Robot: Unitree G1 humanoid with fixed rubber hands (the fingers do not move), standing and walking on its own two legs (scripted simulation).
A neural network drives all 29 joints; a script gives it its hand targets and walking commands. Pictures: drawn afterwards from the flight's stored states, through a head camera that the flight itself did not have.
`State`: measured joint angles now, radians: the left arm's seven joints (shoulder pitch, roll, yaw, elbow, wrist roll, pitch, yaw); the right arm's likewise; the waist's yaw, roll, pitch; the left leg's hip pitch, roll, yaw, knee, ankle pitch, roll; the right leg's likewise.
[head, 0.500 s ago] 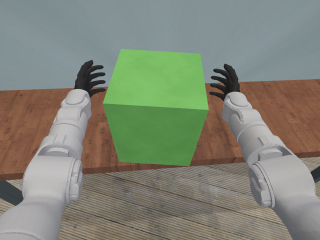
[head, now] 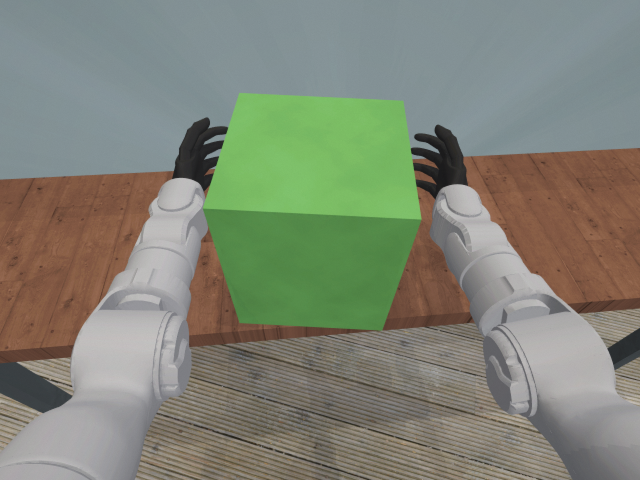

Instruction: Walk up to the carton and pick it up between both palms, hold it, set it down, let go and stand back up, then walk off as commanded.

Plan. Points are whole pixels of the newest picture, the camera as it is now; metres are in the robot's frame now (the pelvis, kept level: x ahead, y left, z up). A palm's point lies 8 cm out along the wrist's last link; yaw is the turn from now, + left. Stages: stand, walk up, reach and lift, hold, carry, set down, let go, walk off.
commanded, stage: reach and lift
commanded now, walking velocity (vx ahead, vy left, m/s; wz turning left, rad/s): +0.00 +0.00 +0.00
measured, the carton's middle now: (315, 219) +0.42 +0.05 +0.07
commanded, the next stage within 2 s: none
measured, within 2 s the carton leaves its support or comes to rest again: leaves its support in 1.70 s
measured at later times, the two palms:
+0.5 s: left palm (198, 188) +0.42 +0.20 +0.12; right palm (437, 200) +0.42 -0.10 +0.12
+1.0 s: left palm (195, 201) +0.40 +0.20 +0.12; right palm (441, 209) +0.40 -0.10 +0.12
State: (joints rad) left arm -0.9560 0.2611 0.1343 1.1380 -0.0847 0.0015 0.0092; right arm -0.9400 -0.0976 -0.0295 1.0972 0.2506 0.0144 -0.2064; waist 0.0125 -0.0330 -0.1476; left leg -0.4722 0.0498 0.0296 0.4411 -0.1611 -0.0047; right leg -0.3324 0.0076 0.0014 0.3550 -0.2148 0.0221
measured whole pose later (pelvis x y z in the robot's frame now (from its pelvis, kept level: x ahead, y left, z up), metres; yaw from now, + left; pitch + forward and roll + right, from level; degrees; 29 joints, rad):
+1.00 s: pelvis +0.01 -0.01 +0.01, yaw +0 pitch -2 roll +0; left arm -0.79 0.03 0.49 0.73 0.41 0.15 -0.15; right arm -0.73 0.19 -0.51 0.78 -0.36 -0.05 -0.11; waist 0.06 -0.09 0.06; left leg -0.13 0.03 0.06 0.29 -0.12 -0.01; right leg -0.01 -0.02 -0.02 0.26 -0.21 0.01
